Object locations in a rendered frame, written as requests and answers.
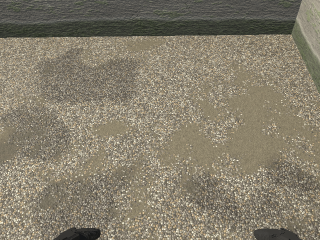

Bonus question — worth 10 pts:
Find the left robot hand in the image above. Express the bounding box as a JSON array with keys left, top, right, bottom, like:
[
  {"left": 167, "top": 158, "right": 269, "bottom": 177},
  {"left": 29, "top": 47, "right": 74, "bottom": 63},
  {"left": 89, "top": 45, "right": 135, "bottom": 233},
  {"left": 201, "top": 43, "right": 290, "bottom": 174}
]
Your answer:
[{"left": 53, "top": 227, "right": 101, "bottom": 240}]

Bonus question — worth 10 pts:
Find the right robot hand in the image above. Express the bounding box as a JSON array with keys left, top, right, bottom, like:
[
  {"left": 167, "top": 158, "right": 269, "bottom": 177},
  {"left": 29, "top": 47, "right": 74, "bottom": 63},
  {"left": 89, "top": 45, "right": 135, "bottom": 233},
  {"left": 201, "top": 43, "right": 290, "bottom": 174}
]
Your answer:
[{"left": 253, "top": 228, "right": 302, "bottom": 240}]

